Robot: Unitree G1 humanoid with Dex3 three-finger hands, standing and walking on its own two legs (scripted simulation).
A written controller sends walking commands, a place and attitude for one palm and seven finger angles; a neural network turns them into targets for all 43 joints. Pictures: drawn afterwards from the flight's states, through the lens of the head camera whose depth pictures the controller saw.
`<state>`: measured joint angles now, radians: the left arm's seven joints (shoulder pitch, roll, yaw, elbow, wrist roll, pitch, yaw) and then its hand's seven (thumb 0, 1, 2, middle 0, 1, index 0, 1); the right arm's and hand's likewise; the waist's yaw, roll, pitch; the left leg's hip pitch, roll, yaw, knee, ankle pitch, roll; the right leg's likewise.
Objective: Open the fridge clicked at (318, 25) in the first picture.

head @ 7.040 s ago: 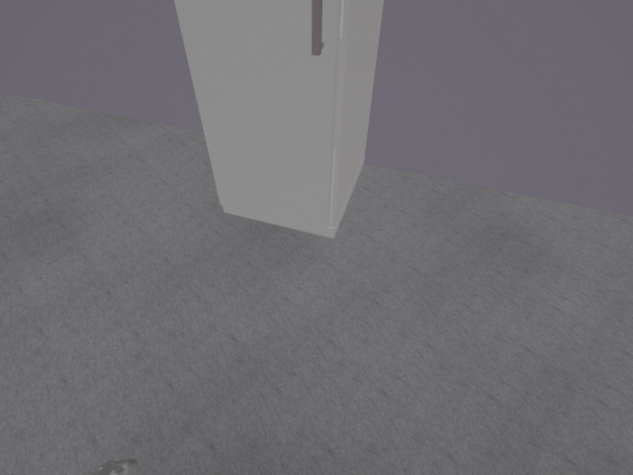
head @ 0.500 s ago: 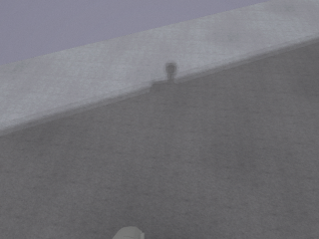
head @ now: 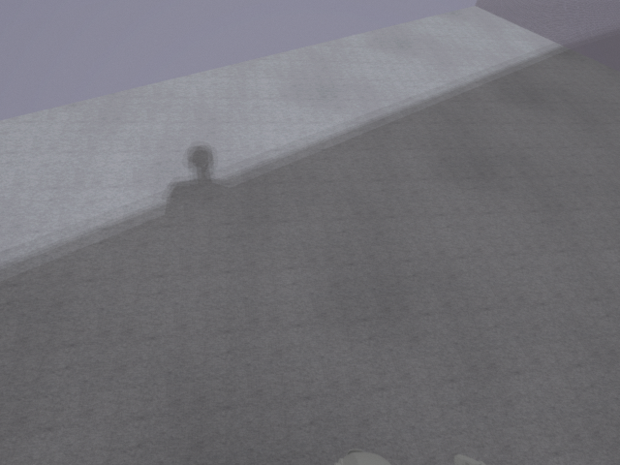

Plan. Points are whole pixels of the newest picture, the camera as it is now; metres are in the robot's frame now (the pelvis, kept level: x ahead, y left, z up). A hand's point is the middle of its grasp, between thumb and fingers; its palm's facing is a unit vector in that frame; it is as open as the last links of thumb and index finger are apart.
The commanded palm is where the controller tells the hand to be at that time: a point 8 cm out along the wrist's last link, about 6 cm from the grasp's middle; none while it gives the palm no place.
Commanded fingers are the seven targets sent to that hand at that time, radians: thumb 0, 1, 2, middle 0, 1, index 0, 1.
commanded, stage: turn to face it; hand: right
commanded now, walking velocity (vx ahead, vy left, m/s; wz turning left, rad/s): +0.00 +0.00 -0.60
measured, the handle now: out of the picture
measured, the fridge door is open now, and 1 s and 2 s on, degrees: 0 0 0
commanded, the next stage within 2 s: none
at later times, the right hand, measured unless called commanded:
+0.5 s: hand out of the picture -0.03 -0.28 -0.18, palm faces +0.35 +0.90 -0.26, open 7.4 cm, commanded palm none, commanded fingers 0.00 -0.90 -0.90 0.20 0.30 0.20 0.30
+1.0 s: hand out of the picture +0.03 -0.25 -0.13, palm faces +0.54 +0.79 -0.29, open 7.4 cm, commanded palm none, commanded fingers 0.00 -0.90 -0.90 0.20 0.30 0.20 0.30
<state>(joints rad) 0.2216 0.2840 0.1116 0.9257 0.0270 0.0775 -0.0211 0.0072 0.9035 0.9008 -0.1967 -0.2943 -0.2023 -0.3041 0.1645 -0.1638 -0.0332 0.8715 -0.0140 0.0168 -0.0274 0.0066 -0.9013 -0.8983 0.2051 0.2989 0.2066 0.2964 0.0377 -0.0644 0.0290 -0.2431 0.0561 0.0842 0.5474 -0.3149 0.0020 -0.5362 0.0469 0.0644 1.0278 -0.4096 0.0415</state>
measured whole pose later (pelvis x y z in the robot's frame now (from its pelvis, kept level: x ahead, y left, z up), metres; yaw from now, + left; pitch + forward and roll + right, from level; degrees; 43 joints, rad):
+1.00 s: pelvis +0.02 -0.01 +0.00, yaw -36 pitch +0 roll -1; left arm 0.28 0.26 0.10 0.95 0.02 0.07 -0.01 0.01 0.90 0.90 -0.20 -0.29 -0.20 -0.30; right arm 0.12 -0.18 -0.02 0.84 -0.01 0.01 -0.03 0.01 -0.90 -0.90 0.21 0.30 0.21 0.30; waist 0.06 -0.05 0.05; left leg -0.24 0.05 0.07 0.55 -0.31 0.01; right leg -0.45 0.08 0.09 0.98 -0.47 0.04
